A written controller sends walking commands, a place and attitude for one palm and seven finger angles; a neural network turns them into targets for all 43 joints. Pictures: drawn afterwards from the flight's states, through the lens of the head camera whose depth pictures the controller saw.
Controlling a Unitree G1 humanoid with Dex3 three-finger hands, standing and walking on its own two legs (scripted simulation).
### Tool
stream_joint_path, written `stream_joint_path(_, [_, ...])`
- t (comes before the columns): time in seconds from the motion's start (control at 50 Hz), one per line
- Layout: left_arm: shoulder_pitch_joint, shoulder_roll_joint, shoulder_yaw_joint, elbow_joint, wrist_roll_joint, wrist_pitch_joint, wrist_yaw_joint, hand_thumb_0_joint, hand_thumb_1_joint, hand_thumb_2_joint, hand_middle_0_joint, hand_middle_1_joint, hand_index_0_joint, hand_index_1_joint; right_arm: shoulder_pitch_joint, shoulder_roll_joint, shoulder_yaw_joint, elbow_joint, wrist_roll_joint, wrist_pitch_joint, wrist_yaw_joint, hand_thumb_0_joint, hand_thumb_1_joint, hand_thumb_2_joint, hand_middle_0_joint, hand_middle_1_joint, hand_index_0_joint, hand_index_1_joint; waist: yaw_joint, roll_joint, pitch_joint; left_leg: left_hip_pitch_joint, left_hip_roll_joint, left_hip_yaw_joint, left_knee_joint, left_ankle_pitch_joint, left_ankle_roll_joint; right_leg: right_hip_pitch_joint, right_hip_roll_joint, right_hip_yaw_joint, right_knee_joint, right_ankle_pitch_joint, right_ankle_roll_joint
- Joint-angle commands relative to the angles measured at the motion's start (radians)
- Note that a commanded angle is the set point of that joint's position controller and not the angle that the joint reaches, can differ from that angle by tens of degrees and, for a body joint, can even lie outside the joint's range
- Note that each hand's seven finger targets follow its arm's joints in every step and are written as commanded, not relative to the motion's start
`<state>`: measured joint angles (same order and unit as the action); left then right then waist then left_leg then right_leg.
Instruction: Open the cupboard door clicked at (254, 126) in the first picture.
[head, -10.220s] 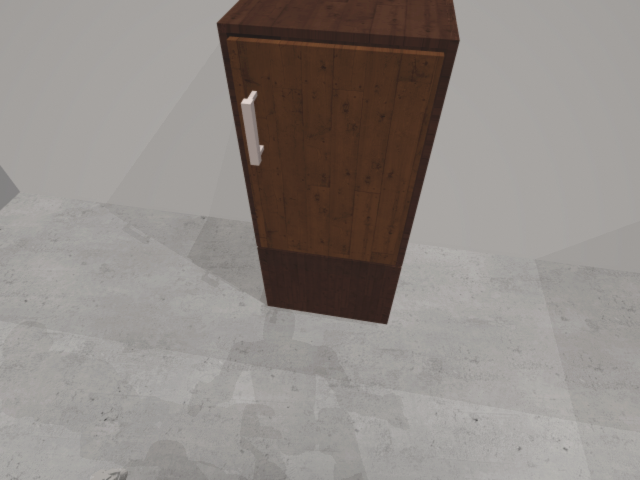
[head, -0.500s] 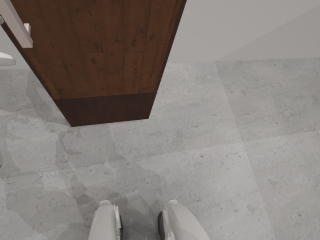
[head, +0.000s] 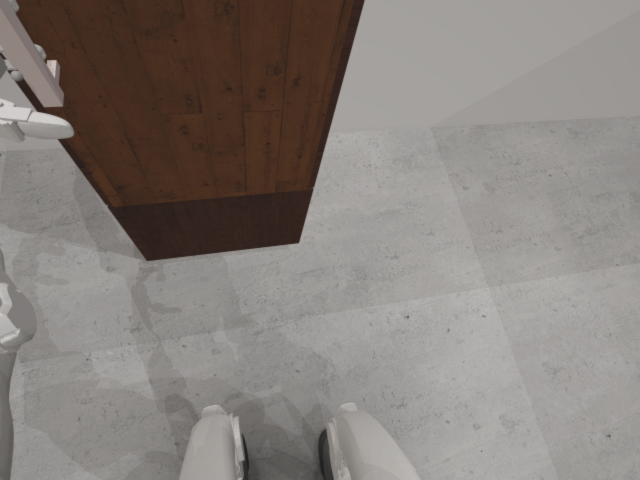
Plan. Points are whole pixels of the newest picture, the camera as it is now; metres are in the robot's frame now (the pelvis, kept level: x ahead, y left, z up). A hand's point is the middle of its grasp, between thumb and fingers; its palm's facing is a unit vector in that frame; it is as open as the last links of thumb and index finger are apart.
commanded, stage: slide the fingers in behind the handle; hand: left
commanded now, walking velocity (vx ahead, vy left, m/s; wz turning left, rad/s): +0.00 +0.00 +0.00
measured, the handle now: (21, 33) +0.60 +0.27 +0.10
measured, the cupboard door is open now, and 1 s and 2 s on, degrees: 0 0 15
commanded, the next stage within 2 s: close the thumb around the handle in 0.56 s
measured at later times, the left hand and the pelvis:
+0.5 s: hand (41, 72) +0.55 +0.24 +0.10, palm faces +0.09 -1.00 -0.01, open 13.9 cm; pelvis +0.00 -0.01 +0.00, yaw +0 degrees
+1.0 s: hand (36, 73) +0.55 +0.25 +0.10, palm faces +0.09 -1.00 +0.00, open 10.7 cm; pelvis +0.00 +0.00 +0.00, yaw +0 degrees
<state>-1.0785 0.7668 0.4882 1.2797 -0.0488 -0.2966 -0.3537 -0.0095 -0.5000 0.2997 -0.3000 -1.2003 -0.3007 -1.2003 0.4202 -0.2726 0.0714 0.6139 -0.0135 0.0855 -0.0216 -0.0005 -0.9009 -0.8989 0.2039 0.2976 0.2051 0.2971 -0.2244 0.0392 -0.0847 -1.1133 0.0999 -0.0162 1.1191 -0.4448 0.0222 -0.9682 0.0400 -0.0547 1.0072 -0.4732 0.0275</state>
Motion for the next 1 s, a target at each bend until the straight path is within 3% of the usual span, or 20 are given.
stream_joint_path(0.0, [-0.447,0.218,-0.012,-0.200,-0.027,-0.063,0.009,0.000,-0.500,0.300,-0.300,-1.200,-0.300,-1.200,0.207,-0.202,-0.079,-0.013,-0.002,-0.013,-0.012,0.000,-0.900,-0.900,0.200,0.300,0.200,0.300,-0.024,0.207,-0.507,0.600,-0.034,-0.068,-0.096,0.402,0.008,0.001,0.042,-0.007,-0.114,0.273,-0.039])
stream_joint_path(0.04, [-0.441,0.254,0.013,-0.194,-0.023,-0.058,0.017,0.000,-0.500,0.300,-0.300,-1.200,-0.300,-1.200,0.213,-0.208,-0.079,-0.014,-0.002,-0.013,-0.014,0.000,-0.900,-0.900,0.200,0.300,0.200,0.300,-0.016,0.194,-0.503,0.575,-0.036,-0.064,-0.098,0.391,0.010,0.026,0.040,-0.003,-0.115,0.275,-0.039])
stream_joint_path(0.1, [-0.443,0.226,-0.003,-0.210,-0.019,-0.061,0.029,0.000,-0.500,0.300,-0.300,-1.200,-0.300,-1.200,0.213,-0.201,-0.079,-0.013,-0.006,-0.016,-0.009,0.000,-0.900,-0.900,0.200,0.300,0.200,0.300,-0.013,0.214,-0.520,0.588,-0.037,-0.063,-0.093,0.413,0.008,0.022,0.040,-0.005,-0.109,0.291,-0.039])
stream_joint_path(0.14, [-0.464,0.253,0.013,-0.201,-0.016,-0.060,0.041,0.000,-0.500,0.300,-0.300,-1.200,-0.300,-1.200,0.213,-0.203,-0.078,-0.013,-0.006,-0.017,-0.009,0.000,-0.900,-0.900,0.200,0.300,0.200,0.300,-0.022,0.190,-0.503,0.551,-0.037,-0.057,-0.092,0.382,0.013,0.037,0.040,0.000,-0.113,0.280,-0.036])
stream_joint_path(0.18, [-0.458,0.299,0.043,-0.211,-0.005,-0.072,0.049,0.000,-0.500,0.300,-0.300,-1.200,-0.300,-1.200,0.212,-0.205,-0.077,-0.018,-0.006,-0.018,-0.010,0.000,-0.900,-0.900,0.200,0.300,0.200,0.300,-0.005,0.218,-0.534,0.560,-0.039,-0.057,-0.091,0.401,0.010,0.048,0.040,0.003,-0.104,0.292,-0.040])
stream_joint_path(0.32, [-0.459,0.234,0.001,-0.223,-0.006,-0.078,0.050,0.000,-0.500,0.300,-0.300,-1.200,-0.300,-1.200,0.215,-0.200,-0.083,-0.008,-0.006,-0.017,-0.006,0.000,-0.900,-0.900,0.200,0.300,0.200,0.300,-0.016,0.226,-0.539,0.605,-0.035,-0.065,-0.094,0.424,0.005,0.028,0.041,-0.004,-0.108,0.299,-0.040])
stream_joint_path(0.36, [-0.476,0.254,0.018,-0.206,-0.012,-0.075,0.049,0.000,-0.500,0.300,-0.300,-1.200,-0.300,-1.200,0.219,-0.204,-0.080,-0.003,-0.006,-0.018,-0.010,0.000,-0.900,-0.900,0.200,0.300,0.200,0.300,-0.025,0.192,-0.521,0.572,-0.037,-0.063,-0.089,0.403,0.013,0.038,0.042,0.001,-0.110,0.296,-0.038])
stream_joint_path(0.4, [-0.472,0.244,0.009,-0.217,-0.010,-0.073,0.048,0.000,-0.500,0.300,-0.300,-1.200,-0.300,-1.200,0.221,-0.201,-0.083,-0.003,-0.007,-0.018,-0.010,0.000,-0.900,-0.900,0.200,0.300,0.200,0.300,-0.018,0.219,-0.547,0.589,-0.039,-0.059,-0.088,0.428,0.011,0.044,0.041,0.002,-0.108,0.318,-0.037])
stream_joint_path(0.46, [-0.459,0.232,0.006,-0.214,-0.016,-0.074,0.047,0.000,-0.500,0.300,-0.300,-1.200,-0.300,-1.200,0.222,-0.198,-0.080,-0.004,-0.008,-0.018,-0.008,0.000,-0.900,-0.900,0.200,0.300,0.200,0.300,-0.018,0.203,-0.527,0.581,-0.040,-0.057,-0.092,0.433,0.012,0.056,0.042,0.001,-0.111,0.327,-0.038])
stream_joint_path(0.48, [-0.447,0.261,0.026,-0.220,-0.012,-0.076,0.049,0.000,-0.500,0.300,-0.300,-1.200,-0.300,-1.200,0.223,-0.203,-0.082,-0.004,-0.007,-0.015,-0.010,0.000,-0.900,-0.900,0.200,0.300,0.200,0.300,-0.009,0.208,-0.544,0.591,-0.038,-0.059,-0.093,0.439,0.009,0.056,0.041,0.000,-0.109,0.327,-0.038])
stream_joint_path(0.5, [-0.444,0.228,0.000,-0.212,-0.013,-0.073,0.047,0.000,-0.500,0.300,-0.300,-1.200,-0.300,-1.200,0.217,-0.199,-0.082,-0.006,-0.006,-0.017,-0.008,0.000,-0.900,-0.900,0.200,0.300,0.200,0.300,-0.016,0.219,-0.533,0.590,-0.040,-0.054,-0.091,0.429,0.010,0.044,0.041,0.003,-0.114,0.321,-0.037])
stream_joint_path(0.54, [-0.455,0.243,0.008,-0.202,-0.013,-0.070,0.050,0.000,-0.500,0.300,-0.300,-1.200,-0.300,-1.200,0.220,-0.201,-0.080,-0.003,-0.006,-0.016,-0.009,0.000,-0.900,-0.900,0.200,0.300,0.200,0.300,-0.019,0.190,-0.507,0.567,-0.038,-0.058,-0.095,0.413,0.011,0.052,0.042,0.000,-0.114,0.312,-0.037])
stream_joint_path(0.58, [-0.451,0.228,0.005,-0.225,-0.014,-0.079,0.052,0.000,-0.500,0.300,-0.300,-1.200,-0.300,-1.200,0.223,-0.201,-0.085,-0.004,-0.008,-0.017,-0.009,0.000,-0.900,-0.900,0.200,0.300,0.200,0.300,-0.014,0.217,-0.542,0.611,-0.038,-0.061,-0.096,0.444,0.007,0.041,0.041,-0.001,-0.113,0.322,-0.039])
stream_joint_path(0.64, [-0.430,0.214,-0.007,-0.181,-0.016,-0.067,0.051,0.000,-0.500,0.300,-0.300,-1.200,-0.300,-1.200,0.213,-0.200,-0.081,-0.005,-0.004,-0.017,-0.007,0.000,-0.900,-0.900,0.200,0.300,0.200,0.300,-0.018,0.183,-0.488,0.564,-0.040,-0.054,-0.100,0.391,0.010,0.042,0.041,0.000,-0.122,0.292,-0.036])
stream_joint_path(0.7, [-0.430,0.279,0.040,-0.209,-0.011,-0.078,0.054,0.000,-0.332,0.372,-0.312,-1.218,-0.312,-1.218,0.219,-0.202,-0.081,-0.009,-0.007,-0.018,-0.010,0.000,-0.900,-0.900,0.200,0.300,0.200,0.300,0.001,0.207,-0.544,0.566,-0.043,-0.048,-0.093,0.432,0.011,0.085,0.039,0.007,-0.111,0.339,-0.037])
stream_joint_path(0.78, [-0.424,0.244,0.017,-0.226,-0.015,-0.087,0.050,0.000,-0.108,0.468,-0.328,-1.242,-0.328,-1.242,0.213,-0.199,-0.083,-0.010,-0.005,-0.014,-0.006,0.000,-0.900,-0.900,0.200,0.300,0.200,0.300,-0.004,0.215,-0.532,0.587,-0.041,-0.049,-0.093,0.450,0.009,0.069,0.040,0.004,-0.110,0.350,-0.036])
stream_joint_path(0.84, [-0.413,0.232,0.010,-0.201,-0.024,-0.079,0.041,0.000,0.060,0.540,-0.340,-1.260,-0.340,-1.260,0.208,-0.202,-0.083,-0.010,-0.002,-0.013,-0.008,0.000,-0.900,-0.900,0.200,0.300,0.200,0.300,-0.014,0.172,-0.502,0.561,-0.040,-0.048,-0.098,0.404,0.011,0.066,0.041,0.004,-0.121,0.317,-0.034])
stream_joint_path(0.9, [-0.454,0.216,-0.003,-0.236,-0.024,-0.090,0.043,0.000,0.228,0.612,-0.352,-1.278,-0.352,-1.278,0.212,-0.201,-0.086,-0.002,-0.005,-0.017,-0.010,0.000,-0.900,-0.900,0.200,0.300,0.200,0.300,-0.016,0.223,-0.530,0.620,-0.037,-0.062,-0.099,0.436,0.005,0.033,0.041,-0.003,-0.114,0.315,-0.039])
stream_joint_path(0.94, [-0.428,0.245,0.028,-0.234,-0.027,-0.092,0.043,0.000,0.340,0.660,-0.360,-1.290,-0.360,-1.290,0.214,-0.204,-0.087,0.000,-0.007,-0.016,-0.010,0.000,-0.900,-0.900,0.200,0.300,0.200,0.300,-0.005,0.204,-0.547,0.617,-0.037,-0.060,-0.097,0.446,0.006,0.054,0.040,-0.001,-0.113,0.325,-0.038])
stream_joint_path(0.98, [-0.434,0.219,0.009,-0.223,-0.026,-0.091,0.044,0.000,0.452,0.708,-0.368,-1.302,-0.368,-1.302,0.214,-0.200,-0.085,0.000,-0.008,-0.016,-0.008,0.000,-0.900,-0.900,0.200,0.300,0.200,0.300,-0.009,0.215,-0.541,0.623,-0.038,-0.062,-0.095,0.466,0.006,0.041,0.041,-0.001,-0.111,0.337,-0.038])
